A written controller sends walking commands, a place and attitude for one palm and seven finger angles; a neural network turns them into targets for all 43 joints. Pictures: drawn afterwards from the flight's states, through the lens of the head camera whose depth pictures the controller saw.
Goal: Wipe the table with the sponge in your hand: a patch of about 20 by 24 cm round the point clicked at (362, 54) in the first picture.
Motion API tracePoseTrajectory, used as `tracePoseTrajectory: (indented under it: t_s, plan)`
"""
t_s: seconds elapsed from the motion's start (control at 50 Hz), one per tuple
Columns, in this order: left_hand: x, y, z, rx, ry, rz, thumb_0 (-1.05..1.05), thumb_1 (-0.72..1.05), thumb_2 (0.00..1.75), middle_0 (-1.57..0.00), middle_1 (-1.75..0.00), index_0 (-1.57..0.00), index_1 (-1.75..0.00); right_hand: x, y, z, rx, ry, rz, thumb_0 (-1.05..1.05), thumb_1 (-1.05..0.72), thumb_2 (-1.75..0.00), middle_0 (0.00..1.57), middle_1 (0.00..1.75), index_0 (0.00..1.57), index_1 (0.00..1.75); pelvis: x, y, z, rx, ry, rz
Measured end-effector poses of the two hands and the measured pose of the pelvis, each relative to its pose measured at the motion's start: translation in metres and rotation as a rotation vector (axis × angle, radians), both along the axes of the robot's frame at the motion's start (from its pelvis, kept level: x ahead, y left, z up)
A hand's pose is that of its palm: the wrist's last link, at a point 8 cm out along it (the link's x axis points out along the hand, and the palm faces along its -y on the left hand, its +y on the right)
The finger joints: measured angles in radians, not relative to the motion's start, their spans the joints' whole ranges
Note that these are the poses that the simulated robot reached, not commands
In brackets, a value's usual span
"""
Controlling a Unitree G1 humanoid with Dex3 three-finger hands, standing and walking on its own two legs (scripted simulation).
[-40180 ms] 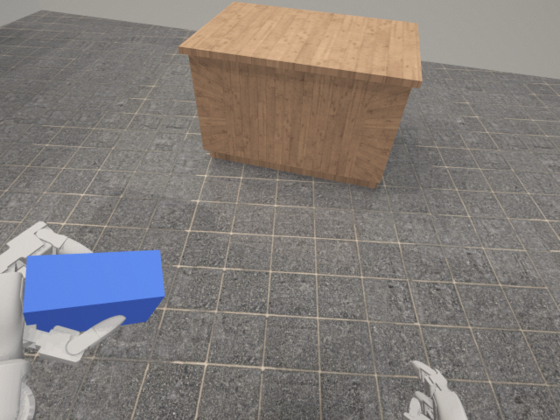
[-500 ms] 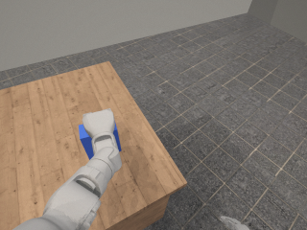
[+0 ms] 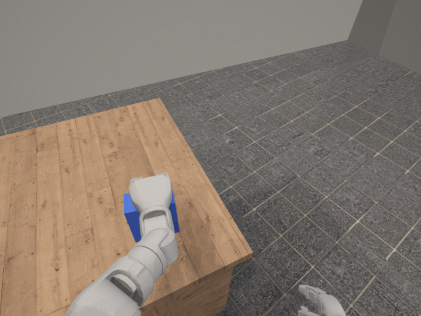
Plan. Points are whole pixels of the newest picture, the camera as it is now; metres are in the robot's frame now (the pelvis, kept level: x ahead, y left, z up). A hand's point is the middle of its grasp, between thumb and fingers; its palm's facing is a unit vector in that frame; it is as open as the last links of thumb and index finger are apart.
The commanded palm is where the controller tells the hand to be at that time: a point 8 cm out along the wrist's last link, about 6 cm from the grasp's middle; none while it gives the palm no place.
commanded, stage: wipe back along the third lane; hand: left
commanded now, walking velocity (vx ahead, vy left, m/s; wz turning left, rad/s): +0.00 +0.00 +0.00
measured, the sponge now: (154, 218) +0.34 +0.17 -0.06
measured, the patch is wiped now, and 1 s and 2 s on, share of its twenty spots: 0.80 0.85 0.85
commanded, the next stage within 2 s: slide back across to the middle lane in 1.32 s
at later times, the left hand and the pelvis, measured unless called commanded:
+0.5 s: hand (162, 223) +0.31 +0.14 -0.01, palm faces -0.06 -0.02 -1.00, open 9.8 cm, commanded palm +0.26 +0.12 +0.02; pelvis -0.01 -0.03 +0.00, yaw -1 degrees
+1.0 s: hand (162, 225) +0.31 +0.14 -0.01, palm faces -0.07 -0.03 -1.00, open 9.8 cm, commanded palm +0.26 +0.12 +0.01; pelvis -0.01 -0.04 +0.00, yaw -1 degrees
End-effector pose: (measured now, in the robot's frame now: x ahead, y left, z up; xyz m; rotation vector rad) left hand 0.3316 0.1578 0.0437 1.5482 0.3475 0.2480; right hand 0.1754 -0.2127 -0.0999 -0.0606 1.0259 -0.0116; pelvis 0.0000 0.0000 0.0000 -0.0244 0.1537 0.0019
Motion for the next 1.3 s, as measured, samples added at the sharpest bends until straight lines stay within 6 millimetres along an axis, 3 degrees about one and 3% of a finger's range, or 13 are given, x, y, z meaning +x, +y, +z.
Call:
tracePoseTrajectory:
  t_s: [0.16, 0.28, 0.48, 0.76, 1.3]
  plan:
    - [-0.014, -0.011, -0.001, 0.004, 0.001, 0.01, -0.01, -0.44, 1.04, -0.69, -1.44, -0.71, -1.44, -0.023, -0.017, -0.005, -0.002, 0.015, -0.03, 0.01, -0.91, -0.9, 0.19, 0.3, 0.2, 0.3, -0.01, -0.011, 0.001, 0.01, -0.017, -0.006]
    - [-0.022, -0.016, -0.001, 0.006, 0.001, 0.013, -0.01, -0.44, 1.04, -0.68, -1.45, -0.71, -1.45, -0.03, -0.029, -0.006, -0.003, 0.008, -0.047, 0.01, -0.91, -0.9, 0.19, 0.3, 0.19, 0.3, -0.013, -0.02, 0.002, 0.017, -0.027, -0.012]
    - [-0.039, -0.025, -0.001, -0.007, -0.004, 0.018, 0.0, -0.43, 1.04, -0.68, -1.45, -0.7, -1.45, -0.012, -0.041, 0.003, 0.001, -0.051, -0.039, 0.01, -0.91, -0.9, 0.19, 0.3, 0.19, 0.3, -0.011, -0.031, 0.004, 0.026, -0.049, -0.017]
    - [-0.04, -0.026, -0.003, -0.011, 0.008, 0.026, 0.0, -0.43, 1.04, -0.68, -1.45, -0.71, -1.45, 0.019, -0.046, 0.014, 0.0, -0.12, -0.018, 0.01, -0.91, -0.9, 0.19, 0.3, 0.19, 0.3, -0.006, -0.039, 0.003, 0.033, -0.041, -0.022]
    - [-0.042, -0.026, -0.004, -0.01, 0.007, 0.011, 0.0, -0.44, 1.04, -0.69, -1.44, -0.72, -1.44, -0.003, -0.035, 0.004, 0.0, -0.087, -0.032, 0.01, -0.91, -0.9, 0.19, 0.3, 0.19, 0.3, -0.016, -0.029, 0.0, 0.028, -0.041, -0.019]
